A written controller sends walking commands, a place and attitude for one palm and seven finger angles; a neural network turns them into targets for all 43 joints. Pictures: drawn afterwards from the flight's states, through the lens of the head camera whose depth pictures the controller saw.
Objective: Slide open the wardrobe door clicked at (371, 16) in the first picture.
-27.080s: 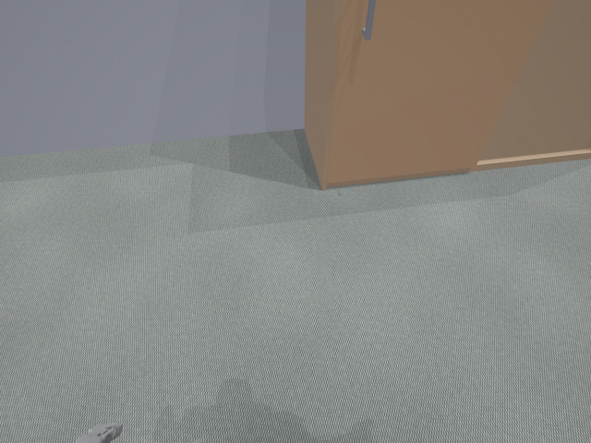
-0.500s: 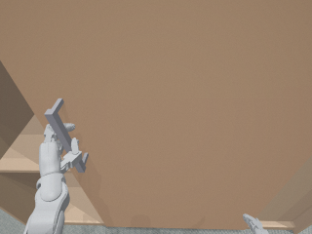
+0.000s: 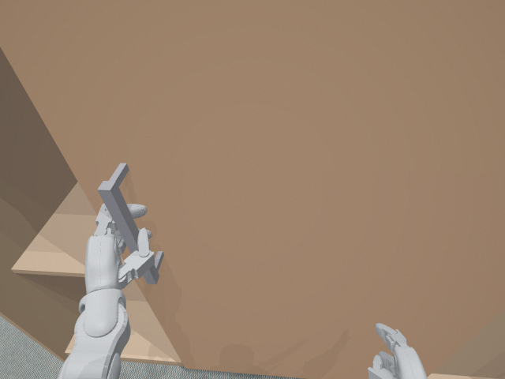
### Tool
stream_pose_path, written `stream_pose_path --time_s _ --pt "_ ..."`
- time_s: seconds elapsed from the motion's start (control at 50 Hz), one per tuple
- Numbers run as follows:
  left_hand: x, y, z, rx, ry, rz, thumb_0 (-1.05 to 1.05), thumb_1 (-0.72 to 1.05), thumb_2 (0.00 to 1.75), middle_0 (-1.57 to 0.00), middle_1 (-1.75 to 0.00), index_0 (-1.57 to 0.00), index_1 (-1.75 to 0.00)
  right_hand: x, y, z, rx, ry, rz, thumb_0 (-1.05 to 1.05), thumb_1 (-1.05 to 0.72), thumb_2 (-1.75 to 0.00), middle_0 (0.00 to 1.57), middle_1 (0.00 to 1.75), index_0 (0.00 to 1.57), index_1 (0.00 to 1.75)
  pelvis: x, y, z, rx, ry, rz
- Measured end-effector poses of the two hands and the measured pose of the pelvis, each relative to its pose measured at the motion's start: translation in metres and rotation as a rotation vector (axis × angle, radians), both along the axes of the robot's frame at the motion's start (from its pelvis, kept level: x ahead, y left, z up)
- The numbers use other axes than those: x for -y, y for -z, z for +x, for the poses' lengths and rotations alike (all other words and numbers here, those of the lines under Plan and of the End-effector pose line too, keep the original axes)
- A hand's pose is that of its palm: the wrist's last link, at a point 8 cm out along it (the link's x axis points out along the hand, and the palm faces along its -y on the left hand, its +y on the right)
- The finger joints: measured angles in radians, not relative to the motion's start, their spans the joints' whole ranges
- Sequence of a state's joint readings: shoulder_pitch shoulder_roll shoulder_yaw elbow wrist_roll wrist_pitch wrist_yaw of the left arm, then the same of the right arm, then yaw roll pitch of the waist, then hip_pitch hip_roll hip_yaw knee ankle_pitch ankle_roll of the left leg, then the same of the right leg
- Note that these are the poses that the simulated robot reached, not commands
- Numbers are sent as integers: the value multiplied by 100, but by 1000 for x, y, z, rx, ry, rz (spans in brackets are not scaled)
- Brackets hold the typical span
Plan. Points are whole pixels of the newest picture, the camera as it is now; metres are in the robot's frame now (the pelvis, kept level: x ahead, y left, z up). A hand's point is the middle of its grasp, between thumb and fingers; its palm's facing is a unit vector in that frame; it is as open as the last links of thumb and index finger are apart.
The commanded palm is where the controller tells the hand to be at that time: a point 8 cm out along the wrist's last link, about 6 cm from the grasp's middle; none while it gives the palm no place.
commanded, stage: stop walking and hold the door there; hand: left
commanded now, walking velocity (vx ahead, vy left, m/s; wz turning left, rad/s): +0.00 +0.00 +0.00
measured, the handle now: (138, 230) +0.31 +0.24 +0.10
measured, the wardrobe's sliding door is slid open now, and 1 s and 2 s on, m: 0.47 0.47 0.47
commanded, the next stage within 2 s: loosen the grip on the handle in 1.90 s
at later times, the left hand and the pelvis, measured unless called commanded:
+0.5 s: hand (146, 255) +0.26 +0.20 +0.10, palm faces +0.33 -0.92 -0.19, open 6.1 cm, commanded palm +0.23 +0.21 +0.10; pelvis -0.02 +0.02 -0.01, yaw +1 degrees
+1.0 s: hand (133, 257) +0.25 +0.21 +0.11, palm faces -0.04 -1.00 -0.03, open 5.7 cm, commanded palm +0.24 +0.22 +0.10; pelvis -0.09 +0.13 +0.01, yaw -1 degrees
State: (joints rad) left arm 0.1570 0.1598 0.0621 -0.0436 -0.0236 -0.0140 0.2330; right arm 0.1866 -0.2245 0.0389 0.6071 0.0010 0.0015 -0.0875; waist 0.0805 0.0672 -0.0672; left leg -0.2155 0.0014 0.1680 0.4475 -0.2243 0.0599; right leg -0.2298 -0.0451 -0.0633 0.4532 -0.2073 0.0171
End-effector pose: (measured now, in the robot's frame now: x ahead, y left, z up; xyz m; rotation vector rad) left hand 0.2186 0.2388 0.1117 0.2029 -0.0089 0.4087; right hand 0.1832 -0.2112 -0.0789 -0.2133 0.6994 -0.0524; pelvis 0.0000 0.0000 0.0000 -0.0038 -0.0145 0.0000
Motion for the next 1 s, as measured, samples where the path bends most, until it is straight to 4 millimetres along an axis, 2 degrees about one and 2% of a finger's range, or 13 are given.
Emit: stream_pose_path --time_s 0.32,0.44,0.52,0.6,0.66,0.76,0.84,0.92,1.0 --pt "-1 1 0 11 12 -1 -2 75 87 -31 -138 -21 -138 12 4 -13 -32 44 -20 1 -90 -90 20 30 20 30 -1 0 2 0 1 -4" --pt "-3 1 1 15 37 7 -3 75 86 -33 -138 -21 -138 11 9 -16 -62 42 -32 1 -90 -90 20 30 20 30 -8 4 -8 -12 -17 -13" --pt "-6 3 2 34 98 5 -3 76 86 -36 -138 -21 -138 4 13 -21 -89 37 -56 1 -90 -90 20 30 20 30 -23 8 -21 -13 -28 -18" --pt "-12 6 3 69 190 -15 -3 76 86 -40 -139 -22 -139 -17 13 -29 -109 30 -92 1 -90 -90 20 30 20 30 -46 14 -38 -12 -51 -8" --pt "-17 7 5 86 263 -42 -3 76 84 -42 -140 -24 -139 -42 11 -39 -108 34 -97 1 -91 -90 20 30 20 30 -66 16 -51 3 -35 9" --pt "-20 5 5 62 317 -102 -1 78 82 -38 -137 -27 -138 -94 1 -63 -92 23 -25 1 -91 -90 20 30 20 30 -90 5 -64 6 -4 -26" --pt "-21 4 6 43 349 -155 0 78 82 -36 -136 -28 -138 -126 -3 -82 -121 -18 -8 1 -90 -90 20 30 20 30 -105 -3 -69 8 12 -42" --pt "-25 2 7 12 398 -167 1 78 81 -35 -136 -30 -138 -145 -5 -96 -136 -31 -5 1 -90 -90 20 30 21 30 -120 -8 -75 3 20 -57" --pt "-28 -1 9 -27 445 -171 2 77 80 -34 -134 -31 -138 -152 -8 -104 -116 -14 -2 1 -90 -90 20 30 21 30 -134 -11 -87 -2 16 -67"
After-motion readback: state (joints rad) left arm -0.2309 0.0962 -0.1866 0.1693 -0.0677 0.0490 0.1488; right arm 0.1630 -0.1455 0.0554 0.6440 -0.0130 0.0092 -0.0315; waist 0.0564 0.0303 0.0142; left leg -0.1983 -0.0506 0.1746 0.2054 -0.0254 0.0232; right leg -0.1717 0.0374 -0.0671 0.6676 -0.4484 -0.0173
